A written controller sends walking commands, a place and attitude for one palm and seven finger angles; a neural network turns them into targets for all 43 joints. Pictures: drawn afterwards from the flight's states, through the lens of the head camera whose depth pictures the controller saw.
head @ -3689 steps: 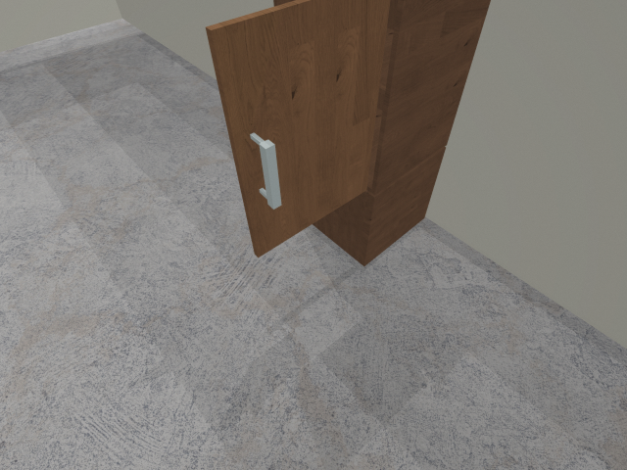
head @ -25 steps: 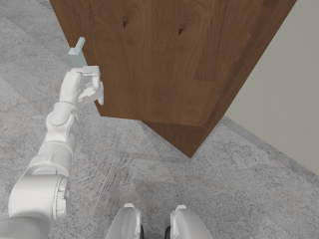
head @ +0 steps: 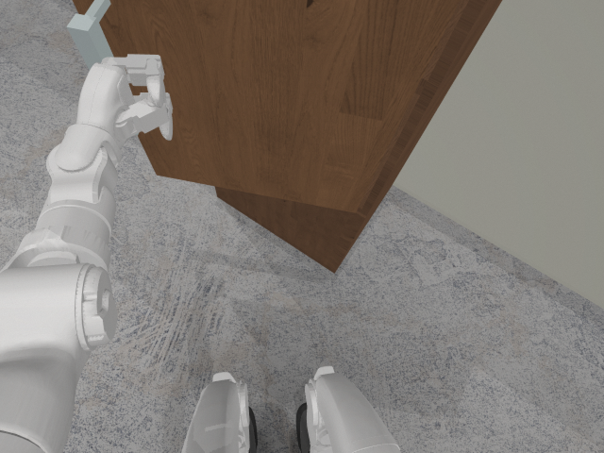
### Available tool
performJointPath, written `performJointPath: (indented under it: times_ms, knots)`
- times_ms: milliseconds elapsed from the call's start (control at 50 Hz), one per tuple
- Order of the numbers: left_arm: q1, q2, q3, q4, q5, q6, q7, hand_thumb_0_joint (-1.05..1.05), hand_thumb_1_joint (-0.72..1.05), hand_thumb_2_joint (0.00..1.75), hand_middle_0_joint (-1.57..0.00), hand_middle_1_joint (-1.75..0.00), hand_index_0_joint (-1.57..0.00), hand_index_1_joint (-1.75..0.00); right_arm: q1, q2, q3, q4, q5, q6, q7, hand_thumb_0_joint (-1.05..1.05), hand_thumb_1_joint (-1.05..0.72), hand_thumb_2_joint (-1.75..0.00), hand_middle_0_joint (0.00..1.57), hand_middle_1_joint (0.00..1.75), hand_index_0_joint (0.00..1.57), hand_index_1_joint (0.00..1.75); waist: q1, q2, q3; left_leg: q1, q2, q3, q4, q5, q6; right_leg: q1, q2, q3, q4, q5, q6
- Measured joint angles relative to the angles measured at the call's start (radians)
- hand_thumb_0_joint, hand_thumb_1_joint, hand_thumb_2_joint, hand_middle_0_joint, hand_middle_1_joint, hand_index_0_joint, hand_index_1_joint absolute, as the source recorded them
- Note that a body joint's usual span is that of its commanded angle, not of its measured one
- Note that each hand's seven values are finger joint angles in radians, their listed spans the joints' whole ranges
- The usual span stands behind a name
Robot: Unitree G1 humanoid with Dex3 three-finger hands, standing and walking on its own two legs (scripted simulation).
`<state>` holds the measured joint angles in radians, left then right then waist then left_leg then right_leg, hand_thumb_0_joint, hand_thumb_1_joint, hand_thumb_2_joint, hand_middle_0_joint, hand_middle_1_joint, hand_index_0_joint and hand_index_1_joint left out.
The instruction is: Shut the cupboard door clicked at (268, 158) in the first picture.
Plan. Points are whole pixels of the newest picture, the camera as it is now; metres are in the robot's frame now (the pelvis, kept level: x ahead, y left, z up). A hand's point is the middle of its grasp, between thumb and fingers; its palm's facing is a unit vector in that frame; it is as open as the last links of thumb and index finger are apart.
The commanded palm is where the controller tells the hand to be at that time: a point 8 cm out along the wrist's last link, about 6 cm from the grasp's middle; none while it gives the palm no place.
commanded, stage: push the door shut along its arc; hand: left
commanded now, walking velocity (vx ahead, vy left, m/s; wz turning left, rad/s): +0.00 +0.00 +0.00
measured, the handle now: (118, 71) +0.60 +0.19 +0.08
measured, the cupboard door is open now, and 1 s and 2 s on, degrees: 24 14 13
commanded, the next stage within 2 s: pull the fist back off the door in 0.76 s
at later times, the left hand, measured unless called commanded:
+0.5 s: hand (190, 79) +0.57 +0.09 +0.09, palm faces -0.35 -0.93 -0.03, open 2.8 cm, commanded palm +0.58 +0.13 +0.08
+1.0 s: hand (205, 55) +0.62 +0.08 +0.09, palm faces -0.08 -0.99 +0.13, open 3.0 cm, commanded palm +0.59 +0.08 +0.08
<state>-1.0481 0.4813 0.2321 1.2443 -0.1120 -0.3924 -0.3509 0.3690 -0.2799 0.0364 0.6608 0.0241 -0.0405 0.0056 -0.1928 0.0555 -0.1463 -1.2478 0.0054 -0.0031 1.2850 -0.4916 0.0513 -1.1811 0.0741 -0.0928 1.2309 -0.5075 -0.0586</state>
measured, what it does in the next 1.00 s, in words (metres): stands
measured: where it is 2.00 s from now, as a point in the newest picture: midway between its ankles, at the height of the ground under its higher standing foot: outside the picture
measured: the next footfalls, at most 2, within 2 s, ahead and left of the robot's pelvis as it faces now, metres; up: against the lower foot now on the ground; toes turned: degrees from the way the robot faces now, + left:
none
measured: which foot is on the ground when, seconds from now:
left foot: down 0.00-1.00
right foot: down 0.00-1.00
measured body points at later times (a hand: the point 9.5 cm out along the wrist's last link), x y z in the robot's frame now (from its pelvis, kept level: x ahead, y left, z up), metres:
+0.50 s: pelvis +0.01 +0.00 -0.01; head +0.18 +0.01 +0.41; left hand +0.58 +0.15 +0.10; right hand -0.01 -0.27 -0.11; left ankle +0.05 +0.09 -0.62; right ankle +0.03 -0.09 -0.62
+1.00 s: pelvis +0.00 +0.00 -0.02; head +0.20 +0.02 +0.38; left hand +0.61 +0.13 +0.08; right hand -0.03 -0.26 -0.12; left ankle +0.05 +0.09 -0.62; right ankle +0.03 -0.09 -0.62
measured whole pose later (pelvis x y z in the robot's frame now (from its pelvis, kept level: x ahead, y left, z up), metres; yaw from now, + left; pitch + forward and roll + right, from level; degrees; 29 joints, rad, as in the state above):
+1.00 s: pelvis +0.00 +0.00 -0.02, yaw -2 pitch +33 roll -5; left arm -1.39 0.49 0.32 1.32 -0.05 -0.20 -0.08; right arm 0.42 -0.25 0.05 0.66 -0.06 -0.09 0.04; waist -0.28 0.07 -0.14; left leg -1.43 0.02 -0.02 1.38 -0.52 0.04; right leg -1.36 0.09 -0.12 1.30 -0.53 -0.06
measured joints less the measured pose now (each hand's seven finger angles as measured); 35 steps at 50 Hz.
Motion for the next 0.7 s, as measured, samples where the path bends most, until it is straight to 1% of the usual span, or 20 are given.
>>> performJointPath:
  times_ms: [180,240,320,400,540,700]
  knots:
    - [-0.058,0.003,-0.015,0.008,0.014,0.043,-0.031,0.02,0.9,0.9,-1.29,-1.5,-1.3,-1.5,0.017,0.004,0.002,0.005,-0.006,0.004,0.003,0.01,-0.91,-0.9,0.2,0.3,0.2,0.3,-0.021,0.006,0.002,-0.007,0.004,0.0,-0.003,-0.008,0.001,-0.005,0.005,0.002,-0.009,-0.003,0.002]
    - [-0.081,0.003,0.008,0.019,0.022,0.052,-0.034,0.02,0.9,0.9,-1.29,-1.5,-1.3,-1.5,0.017,0.003,0.006,0.0,-0.01,0.006,0.004,0.01,-0.91,-0.9,0.2,0.3,0.2,0.3,-0.033,0.006,0.001,-0.009,0.007,0.003,-0.002,-0.012,0.002,-0.01,0.008,0.005,-0.009,-0.004,0.002]
    - [-0.109,0.026,0.036,0.042,0.037,0.064,-0.034,0.02,0.9,0.9,-1.29,-1.5,-1.3,-1.5,0.018,0.002,0.008,-0.013,-0.013,0.007,0.004,0.01,-0.91,-0.9,0.2,0.3,0.2,0.3,-0.05,0.007,-0.001,-0.019,0.013,0.008,0.005,-0.019,0.002,-0.023,0.014,0.01,-0.002,-0.008,0.001]
    - [-0.127,0.052,0.042,0.05,0.049,0.063,-0.052,0.0,0.88,0.9,-1.29,-1.5,-1.3,-1.5,0.023,0.003,0.009,-0.02,-0.016,0.009,0.003,0.01,-0.91,-0.9,0.2,0.3,0.2,0.3,-0.055,0.006,0.001,-0.034,0.017,0.01,0.017,-0.026,0.0,-0.04,0.017,0.012,0.012,-0.014,-0.001]
    - [-0.192,0.081,0.003,0.07,0.051,0.092,-0.086,-0.04,0.86,0.91,-1.29,-1.5,-1.3,-1.5,0.016,0.005,0.014,0.0,-0.016,0.006,-0.004,0.01,-0.91,-0.9,0.2,0.3,0.2,0.3,-0.054,0.002,0.011,-0.071,0.016,-0.003,0.043,-0.03,-0.004,-0.071,0.016,-0.003,0.034,-0.021,-0.005]
    - [-0.291,0.108,-0.041,0.103,0.051,0.142,-0.101,-0.04,0.87,0.93,-1.29,-1.5,-1.3,-1.5,-0.003,0.002,0.017,0.024,-0.025,-0.03,-0.018,0.01,-0.91,-0.9,0.2,0.3,0.2,0.3,-0.072,0.001,0.014,-0.128,0.014,-0.022,0.077,-0.031,-0.007,-0.118,0.015,-0.024,0.057,-0.023,-0.01]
